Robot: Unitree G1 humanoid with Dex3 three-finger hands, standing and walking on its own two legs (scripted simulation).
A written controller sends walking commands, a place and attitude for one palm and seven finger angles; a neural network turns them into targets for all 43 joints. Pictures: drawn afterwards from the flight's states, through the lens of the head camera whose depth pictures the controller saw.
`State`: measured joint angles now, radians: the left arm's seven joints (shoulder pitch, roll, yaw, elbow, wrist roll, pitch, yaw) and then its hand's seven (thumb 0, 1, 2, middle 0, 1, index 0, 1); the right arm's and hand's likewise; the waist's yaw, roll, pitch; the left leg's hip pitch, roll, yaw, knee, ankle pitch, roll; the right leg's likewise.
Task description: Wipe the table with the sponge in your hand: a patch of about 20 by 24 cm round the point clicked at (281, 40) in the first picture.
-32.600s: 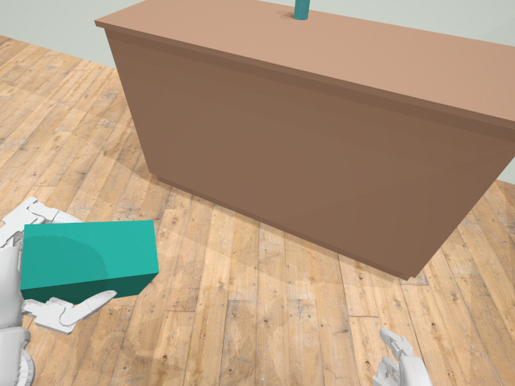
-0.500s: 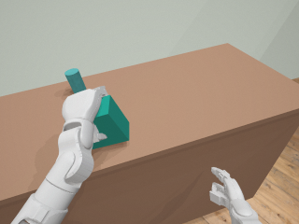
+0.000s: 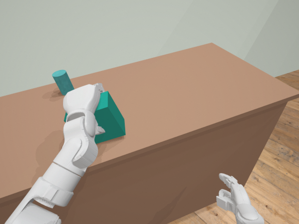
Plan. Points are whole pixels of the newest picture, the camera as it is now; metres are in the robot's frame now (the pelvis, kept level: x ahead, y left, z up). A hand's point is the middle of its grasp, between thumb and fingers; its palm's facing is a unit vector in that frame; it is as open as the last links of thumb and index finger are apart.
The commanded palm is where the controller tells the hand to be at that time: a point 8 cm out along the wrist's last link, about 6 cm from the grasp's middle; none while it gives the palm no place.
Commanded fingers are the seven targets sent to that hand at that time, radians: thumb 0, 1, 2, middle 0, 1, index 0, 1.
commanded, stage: wipe forward along the third lane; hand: left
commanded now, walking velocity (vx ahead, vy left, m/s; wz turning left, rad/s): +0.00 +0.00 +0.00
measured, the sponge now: (101, 124) +0.35 +0.19 +0.12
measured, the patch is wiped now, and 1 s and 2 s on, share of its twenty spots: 0.65 1.00 1.00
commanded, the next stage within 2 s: wipe back along the third lane in 1.38 s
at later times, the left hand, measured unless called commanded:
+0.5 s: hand (90, 104) +0.39 +0.22 +0.16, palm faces +0.04 -0.03 -1.00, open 10.4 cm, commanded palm +0.36 +0.23 +0.20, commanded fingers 0.00 0.10 1.30 -1.20 -1.60 -1.20 -1.60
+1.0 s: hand (88, 94) +0.44 +0.25 +0.16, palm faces -0.01 -0.02 -1.00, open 10.4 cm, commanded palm +0.42 +0.26 +0.19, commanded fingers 0.00 0.10 1.30 -1.20 -1.60 -1.20 -1.60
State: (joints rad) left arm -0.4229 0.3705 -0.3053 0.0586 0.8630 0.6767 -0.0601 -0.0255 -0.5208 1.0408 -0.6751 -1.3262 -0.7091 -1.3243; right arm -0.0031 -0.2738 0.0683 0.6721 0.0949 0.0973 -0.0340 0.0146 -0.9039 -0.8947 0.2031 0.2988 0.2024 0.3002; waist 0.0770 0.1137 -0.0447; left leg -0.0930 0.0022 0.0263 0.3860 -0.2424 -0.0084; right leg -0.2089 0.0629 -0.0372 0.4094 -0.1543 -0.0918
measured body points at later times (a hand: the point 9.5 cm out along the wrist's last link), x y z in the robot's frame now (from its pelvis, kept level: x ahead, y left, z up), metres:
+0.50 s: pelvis +0.00 +0.00 +0.00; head -0.02 -0.06 +0.45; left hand +0.38 +0.22 +0.22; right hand +0.20 -0.24 -0.11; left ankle -0.02 +0.13 -0.74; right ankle +0.05 -0.06 -0.74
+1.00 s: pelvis +0.01 +0.01 +0.00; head +0.01 -0.03 +0.45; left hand +0.43 +0.25 +0.22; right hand +0.17 -0.24 -0.12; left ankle -0.02 +0.13 -0.74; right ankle +0.05 -0.06 -0.74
